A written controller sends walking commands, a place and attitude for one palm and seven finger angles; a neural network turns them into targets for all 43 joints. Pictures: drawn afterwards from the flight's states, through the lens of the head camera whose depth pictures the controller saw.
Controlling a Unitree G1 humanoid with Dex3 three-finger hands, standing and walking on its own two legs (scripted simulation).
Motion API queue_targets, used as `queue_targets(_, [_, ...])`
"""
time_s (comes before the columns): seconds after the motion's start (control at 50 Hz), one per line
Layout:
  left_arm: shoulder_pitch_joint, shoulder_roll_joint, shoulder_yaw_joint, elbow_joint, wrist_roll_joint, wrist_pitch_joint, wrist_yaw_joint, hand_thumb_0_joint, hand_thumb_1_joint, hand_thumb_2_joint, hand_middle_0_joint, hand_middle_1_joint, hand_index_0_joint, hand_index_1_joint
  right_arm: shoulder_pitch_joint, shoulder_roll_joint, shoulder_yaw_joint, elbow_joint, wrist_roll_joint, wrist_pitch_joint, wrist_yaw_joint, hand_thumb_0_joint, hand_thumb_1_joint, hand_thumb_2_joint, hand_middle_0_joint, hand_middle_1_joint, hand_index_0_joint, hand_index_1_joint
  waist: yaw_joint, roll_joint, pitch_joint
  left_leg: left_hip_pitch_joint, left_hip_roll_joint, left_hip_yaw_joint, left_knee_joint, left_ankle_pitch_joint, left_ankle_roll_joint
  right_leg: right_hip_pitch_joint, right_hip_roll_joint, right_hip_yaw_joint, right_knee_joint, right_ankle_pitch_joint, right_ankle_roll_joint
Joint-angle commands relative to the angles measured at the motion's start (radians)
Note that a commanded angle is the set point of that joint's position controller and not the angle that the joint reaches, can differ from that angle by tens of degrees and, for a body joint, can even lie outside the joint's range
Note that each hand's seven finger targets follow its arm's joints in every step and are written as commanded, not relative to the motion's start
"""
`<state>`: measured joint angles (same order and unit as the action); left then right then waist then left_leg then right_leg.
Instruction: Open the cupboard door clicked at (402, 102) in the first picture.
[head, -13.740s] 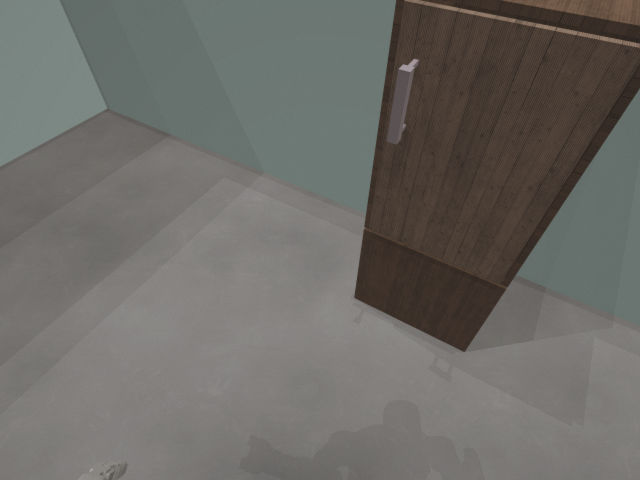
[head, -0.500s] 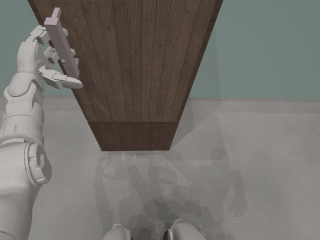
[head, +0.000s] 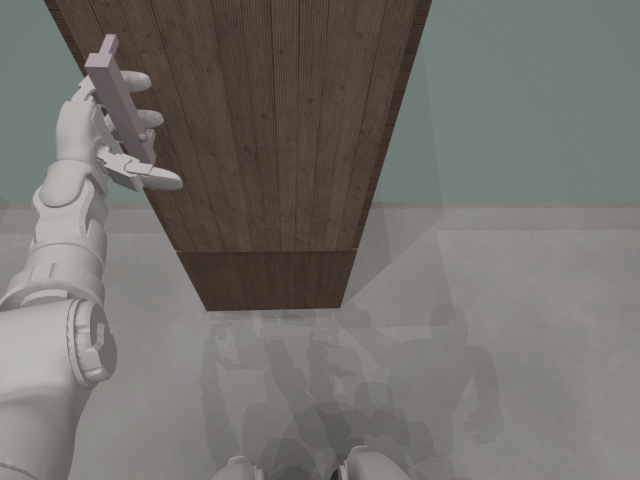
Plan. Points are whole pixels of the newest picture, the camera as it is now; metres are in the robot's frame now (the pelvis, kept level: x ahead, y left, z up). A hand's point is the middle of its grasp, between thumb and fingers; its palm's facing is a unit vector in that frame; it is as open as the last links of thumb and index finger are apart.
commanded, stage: slide the fingers in behind the handle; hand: left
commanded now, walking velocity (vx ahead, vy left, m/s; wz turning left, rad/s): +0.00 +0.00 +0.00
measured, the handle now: (129, 106) +0.56 +0.19 +0.11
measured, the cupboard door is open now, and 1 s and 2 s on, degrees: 0 0 33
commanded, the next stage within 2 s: close the thumb around the handle in 0.20 s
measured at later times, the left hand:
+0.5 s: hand (143, 137) +0.51 +0.17 +0.11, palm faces -0.04 -1.00 +0.00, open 12.9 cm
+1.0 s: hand (142, 138) +0.51 +0.17 +0.11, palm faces -0.05 -1.00 +0.00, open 5.6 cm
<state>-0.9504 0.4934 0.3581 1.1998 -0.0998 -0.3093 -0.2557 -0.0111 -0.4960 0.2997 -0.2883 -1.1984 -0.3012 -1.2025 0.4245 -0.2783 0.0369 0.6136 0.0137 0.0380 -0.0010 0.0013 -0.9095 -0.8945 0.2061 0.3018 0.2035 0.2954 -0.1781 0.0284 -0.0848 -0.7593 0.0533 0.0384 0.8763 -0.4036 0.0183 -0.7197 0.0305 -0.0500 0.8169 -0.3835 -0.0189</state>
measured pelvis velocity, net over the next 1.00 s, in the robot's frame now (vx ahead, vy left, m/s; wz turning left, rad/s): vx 0.00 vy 0.00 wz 0.00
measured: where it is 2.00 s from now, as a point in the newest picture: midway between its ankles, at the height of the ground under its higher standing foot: outside the picture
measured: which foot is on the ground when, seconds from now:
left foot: down 0.00-1.00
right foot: down 0.00-1.00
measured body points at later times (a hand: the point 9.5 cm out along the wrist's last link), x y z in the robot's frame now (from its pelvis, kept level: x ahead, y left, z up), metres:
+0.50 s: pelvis +0.00 +0.00 +0.00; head +0.10 +0.01 +0.44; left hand +0.51 +0.22 +0.12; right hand +0.00 -0.27 -0.11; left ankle +0.01 +0.11 -0.70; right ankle +0.00 -0.11 -0.70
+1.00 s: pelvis +0.00 +0.00 +0.00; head +0.10 +0.01 +0.44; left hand +0.51 +0.22 +0.11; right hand +0.01 -0.26 -0.11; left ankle +0.01 +0.11 -0.70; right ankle +0.00 -0.11 -0.70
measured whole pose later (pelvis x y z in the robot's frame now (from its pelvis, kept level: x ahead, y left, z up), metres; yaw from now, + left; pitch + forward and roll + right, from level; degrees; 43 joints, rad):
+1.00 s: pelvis +0.00 +0.00 +0.00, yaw +0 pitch +17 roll -2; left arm -0.95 0.48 0.35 1.19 -0.10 -0.32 -0.26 0.01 0.72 0.82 -0.37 -1.34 -0.39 -1.34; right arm 0.42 -0.28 0.04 0.62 0.01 0.04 -0.01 0.00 -0.91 -0.89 0.21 0.30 0.20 0.30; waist -0.17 0.03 -0.09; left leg -0.77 0.05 0.03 0.88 -0.41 0.02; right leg -0.72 0.03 -0.05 0.82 -0.39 -0.02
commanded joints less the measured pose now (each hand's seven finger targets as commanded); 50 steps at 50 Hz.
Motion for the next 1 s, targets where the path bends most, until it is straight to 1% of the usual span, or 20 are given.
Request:
queue_targets(0.0, [-0.500,0.234,0.005,-0.205,-0.018,-0.077,-0.010,0.000,-0.500,0.300,-0.300,-1.200,-0.300,-1.200,0.139,-0.173,-0.062,-0.048,-0.002,-0.019,-0.022,0.000,-0.900,-0.900,0.200,0.300,0.200,0.300,-0.013,0.062,-0.397,0.292,-0.039,-0.057,-0.077,0.300,0.021,0.133,0.024,0.032,-0.096,0.326,0.007])
queue_targets(0.06, [-0.510,0.222,-0.003,-0.221,-0.018,-0.088,-0.010,0.000,-0.500,0.300,-0.300,-1.200,-0.300,-1.200,0.138,-0.170,-0.065,-0.046,-0.002,-0.023,-0.023,0.000,-0.900,-0.900,0.200,0.300,0.200,0.300,-0.011,0.089,-0.446,0.331,-0.039,-0.061,-0.066,0.337,0.019,0.124,0.023,0.033,-0.087,0.346,0.005])
queue_targets(0.14, [-0.529,0.181,-0.030,-0.199,-0.023,-0.080,-0.004,0.000,-0.500,0.300,-0.300,-1.200,-0.300,-1.200,0.144,-0.172,-0.064,-0.034,-0.004,-0.025,-0.023,0.000,-0.900,-0.900,0.200,0.300,0.200,0.300,-0.028,0.072,-0.406,0.333,-0.037,-0.070,-0.064,0.334,0.019,0.086,0.024,0.022,-0.088,0.325,0.004])
queue_targets(0.18, [-0.522,0.235,0.008,-0.196,-0.015,-0.076,0.002,0.000,-0.500,0.300,-0.300,-1.200,-0.300,-1.200,0.149,-0.178,-0.067,-0.032,-0.005,-0.025,-0.023,0.000,-0.900,-0.900,0.200,0.300,0.200,0.300,-0.016,0.052,-0.437,0.320,-0.037,-0.071,-0.065,0.323,0.020,0.109,0.023,0.029,-0.089,0.325,0.007])
queue_targets(0.22, [-0.513,0.200,-0.017,-0.202,-0.015,-0.074,-0.003,0.000,-0.500,0.300,-0.300,-1.200,-0.300,-1.200,0.142,-0.172,-0.065,-0.037,-0.005,-0.028,-0.021,0.000,-0.900,-0.900,0.200,0.300,0.200,0.300,-0.013,0.072,-0.438,0.319,-0.040,-0.065,-0.066,0.324,0.019,0.117,0.022,0.029,-0.089,0.333,0.006])
queue_targets(0.26, [-0.508,0.242,0.016,-0.202,-0.016,-0.078,-0.002,0.000,-0.500,0.300,-0.300,-1.200,-0.300,-1.200,0.148,-0.176,-0.066,-0.034,-0.005,-0.025,-0.024,0.000,-0.900,-0.900,0.200,0.300,0.200,0.300,-0.010,0.055,-0.451,0.320,-0.039,-0.066,-0.060,0.353,0.021,0.129,0.023,0.030,-0.084,0.361,0.007])
queue_targets(0.28, [-0.519,0.220,-0.008,-0.212,-0.016,-0.079,-0.005,0.000,-0.500,0.300,-0.300,-1.200,-0.300,-1.200,0.145,-0.173,-0.064,-0.036,-0.005,-0.024,-0.023,0.000,-0.900,-0.900,0.200,0.300,0.200,0.300,-0.014,0.087,-0.445,0.330,-0.039,-0.066,-0.064,0.358,0.018,0.120,0.023,0.029,-0.084,0.361,0.006])
queue_targets(0.32, [-0.497,0.211,0.000,-0.234,-0.020,-0.084,-0.007,0.000,-0.388,0.348,-0.308,-1.212,-0.308,-1.212,0.144,-0.170,-0.069,-0.039,-0.006,-0.025,-0.019,0.000,-0.900,-0.900,0.200,0.300,0.200,0.300,0.001,0.091,-0.472,0.353,-0.039,-0.066,-0.060,0.377,0.017,0.129,0.025,0.026,-0.081,0.372,0.004])
queue_targets(0.4, [-0.496,0.180,-0.021,-0.239,-0.025,-0.088,-0.001,0.000,-0.164,0.444,-0.324,-1.236,-0.324,-1.236,0.142,-0.169,-0.069,-0.037,-0.006,-0.022,-0.015,0.000,-0.900,-0.900,0.200,0.300,0.200,0.300,-0.007,0.086,-0.441,0.355,-0.037,-0.068,-0.066,0.370,0.016,0.112,0.027,0.021,-0.087,0.360,0.005])
queue_targets(0.46, [-0.479,0.247,0.028,-0.223,-0.024,-0.084,0.000,0.000,0.004,0.516,-0.336,-1.254,-0.336,-1.254,0.144,-0.176,-0.066,-0.038,-0.005,-0.019,-0.018,0.000,-0.900,-0.900,0.200,0.300,0.200,0.300,0.004,0.064,-0.440,0.316,-0.040,-0.061,-0.069,0.357,0.020,0.151,0.026,0.028,-0.087,0.374,0.004])
queue_targets(0.5, [-0.497,0.209,-0.009,-0.222,-0.021,-0.080,-0.007,0.000,0.116,0.564,-0.344,-1.266,-0.344,-1.266,0.140,-0.171,-0.066,-0.038,-0.004,-0.018,-0.019,0.000,-0.900,-0.900,0.200,0.300,0.200,0.300,-0.011,0.061,-0.419,0.310,-0.041,-0.060,-0.070,0.339,0.021,0.138,0.025,0.029,-0.092,0.361,0.008])
queue_targets(0.54, [-0.483,0.236,0.017,-0.219,-0.022,-0.085,-0.003,0.000,0.228,0.612,-0.352,-1.278,-0.352,-1.278,0.146,-0.174,-0.066,-0.040,-0.005,-0.017,-0.023,0.000,-0.900,-0.900,0.200,0.300,0.200,0.300,-0.003,0.065,-0.433,0.318,-0.041,-0.063,-0.068,0.359,0.022,0.146,0.026,0.027,-0.085,0.372,0.002])
queue_targets(0.56, [-0.499,0.204,-0.012,-0.230,-0.023,-0.085,-0.006,0.000,0.284,0.636,-0.356,-1.284,-0.356,-1.284,0.139,-0.169,-0.066,-0.038,-0.004,-0.018,-0.021,0.000,-0.900,-0.900,0.200,0.300,0.200,0.300,-0.011,0.088,-0.437,0.337,-0.040,-0.062,-0.070,0.361,0.019,0.130,0.024,0.027,-0.089,0.369,0.006])
queue_targets(0.64, [-0.487,0.220,0.008,-0.202,-0.026,-0.082,-0.005,0.000,0.508,0.732,-0.372,-1.308,-0.372,-1.308,0.147,-0.172,-0.067,-0.036,-0.005,-0.018,-0.023,0.000,-0.900,-0.900,0.200,0.300,0.200,0.300,-0.010,0.044,-0.417,0.320,-0.039,-0.066,-0.065,0.368,0.022,0.133,0.026,0.022,-0.085,0.371,0.004])
queue_targets(0.68, [-0.477,0.233,0.018,-0.213,-0.022,-0.081,-0.007,0.000,0.620,0.780,-0.380,-1.320,-0.380,-1.320,0.146,-0.173,-0.067,-0.037,-0.005,-0.018,-0.021,0.000,-0.900,-0.900,0.200,0.300,0.200,0.300,0.002,0.077,-0.446,0.333,-0.039,-0.063,-0.065,0.377,0.018,0.136,0.025,0.026,-0.083,0.379,0.004])
queue_targets(0.74, [-0.494,0.211,0.002,-0.230,-0.024,-0.087,-0.006,0.000,0.788,0.852,-0.392,-1.338,-0.392,-1.338,0.145,-0.170,-0.067,-0.041,-0.007,-0.018,-0.021,0.000,-0.900,-0.900,0.200,0.300,0.200,0.300,-0.007,0.072,-0.441,0.342,-0.039,-0.066,-0.064,0.392,0.020,0.133,0.026,0.023,-0.081,0.386,0.003])
queue_targets(0.78, [-0.470,0.243,0.025,-0.224,-0.022,-0.085,-0.006,0.000,0.900,0.900,-0.400,-1.350,-0.400,-1.350,0.144,-0.172,-0.067,-0.040,-0.006,-0.015,-0.021,0.000,-0.900,-0.900,0.200,0.300,0.200,0.300,0.003,0.076,-0.458,0.343,-0.037,-0.065,-0.063,0.401,0.016,0.140,0.025,0.024,-0.078,0.395,0.004])
queue_targets(0.9, [-0.473,0.226,0.006,-0.207,-0.022,-0.076,-0.012,0.000,0.900,0.900,-0.400,-1.350,-0.400,-1.350,0.137,-0.172,-0.066,-0.044,-0.002,-0.011,-0.023,0.000,-0.900,-0.900,0.200,0.300,0.200,0.300,-0.007,0.058,-0.413,0.313,-0.038,-0.061,-0.068,0.358,0.020,0.131,0.025,0.026,-0.089,0.369,0.007])
queue_targets(0.96, [-0.500,0.226,0.013,-0.260,-0.024,-0.089,-0.003,0.000,0.900,0.900,-0.400,-1.350,-0.400,-1.350,0.139,-0.170,-0.069,-0.043,-0.007,-0.014,-0.021,0.000,-0.900,-0.900,0.200,0.300,0.200,0.300,0.000,0.118,-0.480,0.381,-0.035,-0.069,-0.059,0.421,0.014,0.119,0.026,0.022,-0.075,0.391,0.003])
queue_targets(0.98, [-0.476,0.219,0.014,-0.241,-0.025,-0.087,-0.003,0.000,0.900,0.900,-0.400,-1.350,-0.400,-1.350,0.141,-0.169,-0.068,-0.042,-0.007,-0.014,-0.019,0.000,-0.900,-0.900,0.200,0.300,0.200,0.300,0.005,0.091,-0.470,0.372,-0.035,-0.071,-0.061,0.417,0.012,0.125,0.027,0.019,-0.077,0.387,0.003])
